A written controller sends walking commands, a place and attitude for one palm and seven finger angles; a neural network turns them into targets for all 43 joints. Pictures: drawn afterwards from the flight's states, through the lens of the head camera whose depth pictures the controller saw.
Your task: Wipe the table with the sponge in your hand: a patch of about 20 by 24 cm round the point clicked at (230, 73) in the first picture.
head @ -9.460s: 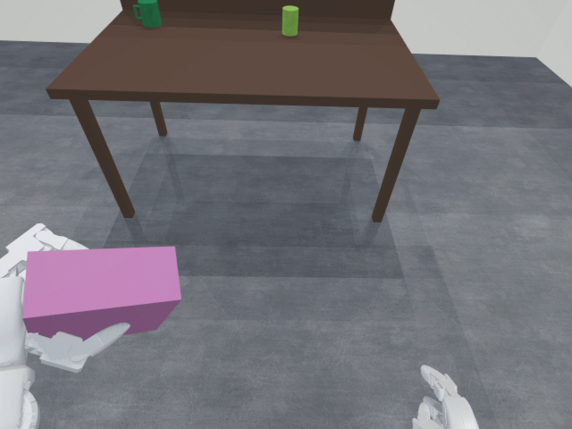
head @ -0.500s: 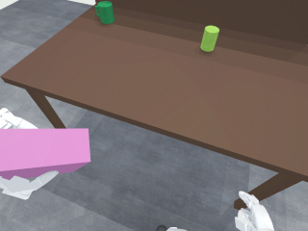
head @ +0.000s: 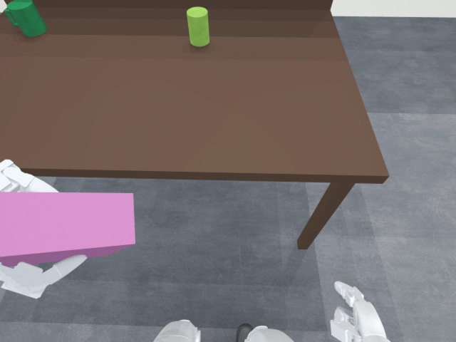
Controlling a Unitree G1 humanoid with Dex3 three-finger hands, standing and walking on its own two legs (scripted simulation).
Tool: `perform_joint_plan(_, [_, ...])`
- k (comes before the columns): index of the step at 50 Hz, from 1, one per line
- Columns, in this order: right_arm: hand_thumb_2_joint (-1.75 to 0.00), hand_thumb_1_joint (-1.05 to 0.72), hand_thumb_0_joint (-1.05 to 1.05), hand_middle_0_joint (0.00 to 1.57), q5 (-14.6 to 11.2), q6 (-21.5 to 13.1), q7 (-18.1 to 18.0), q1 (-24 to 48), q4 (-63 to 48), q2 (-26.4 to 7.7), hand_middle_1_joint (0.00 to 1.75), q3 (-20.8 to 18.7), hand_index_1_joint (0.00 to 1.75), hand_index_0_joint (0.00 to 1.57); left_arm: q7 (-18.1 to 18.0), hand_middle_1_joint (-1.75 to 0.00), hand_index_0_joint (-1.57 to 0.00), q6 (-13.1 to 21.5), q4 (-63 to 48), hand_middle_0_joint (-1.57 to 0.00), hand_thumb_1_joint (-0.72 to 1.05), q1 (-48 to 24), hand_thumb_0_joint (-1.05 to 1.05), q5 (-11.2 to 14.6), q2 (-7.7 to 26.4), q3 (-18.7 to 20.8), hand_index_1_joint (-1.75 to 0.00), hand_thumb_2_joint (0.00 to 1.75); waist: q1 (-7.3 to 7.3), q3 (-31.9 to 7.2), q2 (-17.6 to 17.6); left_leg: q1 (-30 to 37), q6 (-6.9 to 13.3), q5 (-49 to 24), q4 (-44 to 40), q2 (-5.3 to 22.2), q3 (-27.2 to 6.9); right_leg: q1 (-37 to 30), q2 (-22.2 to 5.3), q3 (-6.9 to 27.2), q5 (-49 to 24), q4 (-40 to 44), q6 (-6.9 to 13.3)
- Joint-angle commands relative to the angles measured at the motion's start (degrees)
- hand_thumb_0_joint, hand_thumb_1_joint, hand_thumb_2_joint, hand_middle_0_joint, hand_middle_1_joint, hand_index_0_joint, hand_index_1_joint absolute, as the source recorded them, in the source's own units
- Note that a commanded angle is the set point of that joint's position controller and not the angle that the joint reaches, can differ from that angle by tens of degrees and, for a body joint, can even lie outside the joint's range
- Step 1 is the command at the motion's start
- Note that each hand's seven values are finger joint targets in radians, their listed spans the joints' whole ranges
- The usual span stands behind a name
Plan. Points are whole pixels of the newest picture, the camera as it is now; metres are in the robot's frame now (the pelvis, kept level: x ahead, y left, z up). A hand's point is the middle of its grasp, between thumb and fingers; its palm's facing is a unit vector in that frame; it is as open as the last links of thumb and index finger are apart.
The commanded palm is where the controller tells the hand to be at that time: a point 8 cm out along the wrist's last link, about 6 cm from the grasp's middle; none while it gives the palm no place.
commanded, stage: turn to face it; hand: left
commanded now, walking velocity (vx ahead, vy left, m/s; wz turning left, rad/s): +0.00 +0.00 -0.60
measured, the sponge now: (84, 229) +0.24 +0.19 +0.14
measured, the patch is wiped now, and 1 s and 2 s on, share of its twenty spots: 0.00 0.00 0.00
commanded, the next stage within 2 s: take the last steps up to it in 0.58 s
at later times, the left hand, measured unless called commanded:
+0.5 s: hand (130, 232) +0.23 +0.13 +0.17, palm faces +0.12 -0.86 -0.50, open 10.1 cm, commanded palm +0.17 +0.20 +0.18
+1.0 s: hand (121, 273) +0.18 +0.12 +0.17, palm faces +0.11 -0.89 -0.45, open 10.1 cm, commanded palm +0.14 +0.18 +0.18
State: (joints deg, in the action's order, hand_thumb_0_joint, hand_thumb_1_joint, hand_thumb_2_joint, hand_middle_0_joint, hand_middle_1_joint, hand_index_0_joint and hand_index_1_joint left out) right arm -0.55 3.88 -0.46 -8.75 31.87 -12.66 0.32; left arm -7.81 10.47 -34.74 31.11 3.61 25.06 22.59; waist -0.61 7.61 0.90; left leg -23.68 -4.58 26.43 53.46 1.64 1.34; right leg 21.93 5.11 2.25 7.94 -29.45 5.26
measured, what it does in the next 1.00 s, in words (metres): walks backwards, turning right: left foot, then right foot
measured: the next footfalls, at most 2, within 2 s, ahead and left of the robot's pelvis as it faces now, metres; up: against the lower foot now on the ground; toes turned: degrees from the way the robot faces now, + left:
left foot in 0.14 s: +0.02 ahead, +0.14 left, +0.00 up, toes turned -2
right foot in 0.42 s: -0.05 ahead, -0.14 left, +0.00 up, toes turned -22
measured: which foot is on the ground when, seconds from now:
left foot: up 0.00-0.12, down 0.14-0.44, up 0.46-0.76, down 0.78-1.00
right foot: down 0.00-0.18, up 0.20-0.40, down 0.42-1.00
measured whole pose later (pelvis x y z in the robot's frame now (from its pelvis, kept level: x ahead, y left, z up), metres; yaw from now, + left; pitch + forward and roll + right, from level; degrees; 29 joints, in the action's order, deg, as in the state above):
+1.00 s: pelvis -0.10 -0.03 +0.00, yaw -19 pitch -1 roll +0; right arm -0.4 -4.2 -3.5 -14.1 34.7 -11.7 -0.1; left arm -8.8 11.8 -27.2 28.2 0.2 21.8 20.1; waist -0.9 0.7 -0.9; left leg -15.8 -0.1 21.2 36.4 2.6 2.0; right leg 18.2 0.8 -4.3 13.4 -33.3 2.3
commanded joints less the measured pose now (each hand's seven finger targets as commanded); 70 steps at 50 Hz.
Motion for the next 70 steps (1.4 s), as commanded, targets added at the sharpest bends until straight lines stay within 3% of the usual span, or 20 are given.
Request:
perform_joint_plan(1, [-0.9,-0.9,0.0,0.2,-0.22,-1.67,0.03,4.19,-9.73,-5.12,0.3,-2.13,0.3,0.2,-2.08,-1.6,-1.2,3.01,-8.47,-1.2,0.1,0.36,0.0,0.45,8.15,8.96,-1.6,1.3,2.84,-17.29,5.86,2.77,0.77,1.05,-9.18,0.15,-0.76,-10.45,-17.21,22.42,0.6,12.28,4.77])
perform_joint_plan(6, [-0.9,-0.9,0.0,0.2,-0.48,-1.39,-0.07,2.17,-9.82,-6.57,0.3,-2.77,0.3,0.2,-1.34,-1.6,-1.2,2.85,-9.4,-1.2,0.1,-3.16,0.0,-0.39,7.71,6.53,-1.6,1.3,1.65,-16.14,2.49,16.9,3.63,-3.66,-28.94,2.5,-0.41,-0.5,-11.73,20.96,9.85,9.32,-0.77])
perform_joint_plan(9, [-0.9,-0.9,0.0,0.2,-0.32,-3.16,-1.21,4.44,-11.19,-6.81,0.3,-2.94,0.3,0.2,-0.92,-1.6,-1.2,3.69,-13.37,-1.2,0.1,-7.65,0.0,-1.75,9.56,7.88,-1.6,1.3,2.61,-11.73,-19.36,12.69,13.56,-7.79,-39.92,24.1,-14.89,9.75,-1.74,2.95,19.62,-26.23,-6.73])
perform_joint_plan(10, [-0.9,-0.9,0.0,0.2,-0.19,-3.78,-1.39,3.95,-11.31,-5.83,0.3,-3.26,0.3,0.2,-0.73,-1.6,-1.2,3.24,-11.03,-1.2,0.1,-6.56,0.0,-2.0,8.63,7.41,-1.6,1.3,2.27,-9.18,-16.51,5.19,14.61,-6.71,-40.19,25.05,-13.31,7.29,-3.46,1.39,17.98,-36.62,-7.47])
perform_joint_plan(13, [-0.9,-0.9,0.0,0.2,-0.7,-6.06,-0.93,2.19,-10.34,-6.67,0.3,-3.45,0.3,0.2,-0.62,-1.6,-1.2,2.88,-10.72,-1.2,0.1,-9.82,0.0,-1.89,5.05,2.82,-1.6,1.3,1.96,-5.53,-13.41,8.13,10.96,-22.93,-33.82,19.82,-0.11,9.33,-6.39,-3.29,18.5,-30.98,-8.4])
perform_joint_plan(20, [-0.9,-0.9,0.0,0.2,-0.47,-9.54,-0.02,-0.6,-9.27,-7.33,0.3,-3.34,0.3,0.2,-1.0,-1.6,-1.2,3.27,-7.81,-1.2,0.1,-11.33,0.0,-1.94,6.16,4.21,-1.6,1.3,1.18,-10.6,-12.93,9.4,4.99,-29.43,-18.96,16.17,4.65,-11.84,-4.8,-9.9,5.31,1.42,-7.5])
perform_joint_plan(21, [-0.9,-0.9,0.0,0.2,-0.8,-9.43,0.13,-1.04,-9.2,-6.22,0.3,-3.24,0.3,0.2,-1.18,-1.6,-1.2,3.61,-7.41,-1.2,0.1,-11.03,0.0,-2.2,7.64,5.57,-1.6,1.3,0.91,-12.69,-4.25,7.16,3.2,-23.57,-10.34,12.75,6.88,-15.35,-10.04,-4.08,-7.87,4.58,-4.97])
perform_joint_plan(22, [-0.9,-0.9,0.0,0.2,-0.68,-9.19,0.14,-0.59,-9.88,-4.4,0.3,-2.75,0.3,0.2,-1.79,-1.6,-1.2,3.96,-6.62,-1.2,0.1,-8.07,0.0,-2.52,10.38,7.88,-1.6,1.3,0.86,-14.82,7.58,-3.3,0.63,-5.05,-0.34,5.83,7.96,-22.08,-20.02,11.13,-31.75,3.94,0.77])
perform_joint_plan(23, [-0.9,-0.9,0.0,0.2,-1.3,-8.55,-0.11,1.52,-10.4,-4.55,0.3,-3.03,0.3,0.2,-1.77,-1.6,-1.2,3.16,-4.85,-1.2,0.1,-4.9,0.0,-0.74,10.33,9.42,-1.6,1.3,2.37,-17.35,16.68,-6.5,0.39,8.15,9.09,3.08,2.68,-20.48,-24.24,19.47,-34.68,6.34,3.13])
perform_joint_plan(27, [-0.9,-0.9,0.0,0.2,-0.38,-5.33,-0.16,4.32,-8.15,-2.57,0.3,-1.22,0.3,0.2,-2.32,-1.6,-1.2,4.24,-11.1,-1.2,0.1,2.81,0.0,0.14,10.32,12.41,-1.6,1.3,1.36,-20.16,3.86,-7.32,0.26,2.63,10.77,3.96,-1.93,-21.16,-22.02,12.09,-26.37,4.58,4.61])
perform_joint_plan(36, [-0.9,-0.9,0.0,0.2,-0.01,-6.21,-2.23,1.6,-6.65,-5.12,0.3,-2.67,0.3,0.2,-2.42,-1.6,-1.2,3.41,-9.24,-1.2,0.1,-0.94,0.0,-1.16,6.94,7.48,-1.6,1.3,0.41,-17.35,3.93,12.64,3.43,-5.78,-23.23,0.05,2.58,-6.64,-18.16,12.29,8.12,11.75,1.3])
perform_joint_plan(41, [-0.9,-0.9,0.0,0.2,-0.07,-8.61,-3.92,2.67,-7.33,-6.22,0.3,-2.91,0.3,0.2,-2.53,-1.6,-1.2,4.74,-6.86,-1.2,0.1,-2.5,0.0,-2.72,7.03,5.78,-1.6,1.3,0.84,-9.88,-16.54,1.21,13.2,9.36,-43.01,15.99,-14.4,-6.68,-4.31,-3.2,17.13,-12.27,-5.36])
perform_joint_plan(45, [-0.9,-0.9,0.0,0.2,0.11,-10.9,-3.72,1.16,-6.14,-6.87,0.3,-3.02,0.3,0.2,-2.39,-1.6,-1.2,4.94,-5.78,-1.2,0.1,-5.46,0.0,-2.99,4.98,2.89,-1.6,1.3,0.28,-7.17,-12.99,0.79,10.25,-2.94,-32.26,9.73,-5.99,-10.14,-5.72,-5.33,12.22,-0.52,-5.47])
perform_joint_plan(49, [-0.9,-0.9,0.0,0.2,0.22,-10.75,-3.08,-0.47,-4.88,-5.42,0.3,-3.48,0.3,0.2,-2.4,-1.6,-1.2,5.18,-3.02,-1.2,0.1,-10.03,0.0,-2.67,7.03,4.63,-1.6,1.3,-0.37,-10.28,6.26,-2.49,5.07,2.19,-13.42,-0.41,2.53,-11.31,-21.61,19.27,20.12,13.1,1.96])
perform_joint_plan(51, [-0.9,-0.9,0.0,0.2,0.24,-10.04,-2.77,2.03,-5.36,-5.09,0.3,-3.3,0.3,0.2,-2.37,-1.6,-1.2,4.91,-2.49,-1.2,0.1,-10.18,0.0,-2.39,7.45,4.57,-1.6,1.3,0.93,-7.53,8.97,-6.66,4.71,1.91,-0.43,0.24,-1.01,-10.56,-27.43,27.07,23.63,18.45,6.3])
perform_joint_plan(55, [-0.9,-0.9,0.0,0.2,0.78,-9.0,-2.45,2.37,-4.74,-3.51,0.3,-1.96,0.3,0.2,-2.16,-1.6,-1.2,5.93,-3.83,-1.2,0.1,-7.66,0.0,-2.69,7.13,5.1,-1.6,1.3,0.96,-10.32,7.69,3.22,5.23,-1.97,-12.28,1.84,0.16,-8.06,-23.01,10.45,8.42,12.97,4.18])
perform_joint_plan(59, [-0.9,-0.9,0.0,0.2,0.72,-9.21,-3.35,0.88,-5.25,-3.83,0.3,-2.68,0.3,0.2,-2.22,-1.6,-1.2,6.02,-6.23,-1.2,0.1,-8.29,0.0,-2.2,6.15,4.23,-1.6,1.3,-0.07,-12.28,-0.62,16.48,6.07,-7.42,-31.28,0.37,3.8,-4.83,-15.05,3.59,15.33,3.81,-1.32])
perform_joint_plan(61, [-0.9,-0.9,0.0,0.2,0.15,-9.92,-3.3,0.94,-6.53,-6.12,0.3,-3.37,0.3,0.2,-2.26,-1.6,-1.2,6.59,-7.26,-1.2,0.1,-9.35,0.0,-2.08,5.39,4.1,-1.6,1.3,0.32,-11.76,-12.12,17.75,11.45,-11.12,-35.31,11.62,-10.24,1.24,-6.76,-5.49,16.53,-11.57,-5.08])
perform_joint_plan(63, [-0.9,-0.9,0.0,0.2,0.31,-10.79,-3.42,1.16,-5.44,-5.08,0.3,-3.28,0.3,0.2,-1.82,-1.6,-1.2,6.39,-4.23,-1.2,0.1,-9.08,0.0,-2.72,5.68,4.14,-1.6,1.3,-0.04,-7.66,-16.35,9.4,16.62,-0.04,-41.23,17.1,-18.25,4.48,-7.2,-5.73,23.86,-26.5,-5.84])
perform_joint_plan(70, [-0.9,-0.9,0.0,0.2,0.07,-12.32,-2.86,0.7,-3.69,-5.63,0.3,-2.96,0.3,0.2,-1.83,-1.6,-1.2,5.9,-4.54,-1.2,0.1,-8.82,0.0,-2.73,5.01,2.74,-1.6,1.3,0.7,-11.49,-9.86,9.18,10.86,-22.13,-25.41,9.71,-3.6,-11.72,-7.73,-9.61,9.78,3.0,-5.54])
